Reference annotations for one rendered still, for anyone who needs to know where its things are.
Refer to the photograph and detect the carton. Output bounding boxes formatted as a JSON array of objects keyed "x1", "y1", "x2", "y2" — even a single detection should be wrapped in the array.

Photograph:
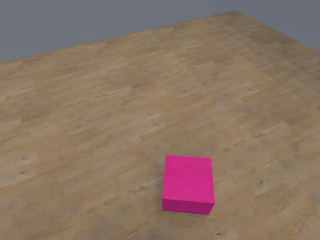
[{"x1": 162, "y1": 155, "x2": 215, "y2": 215}]

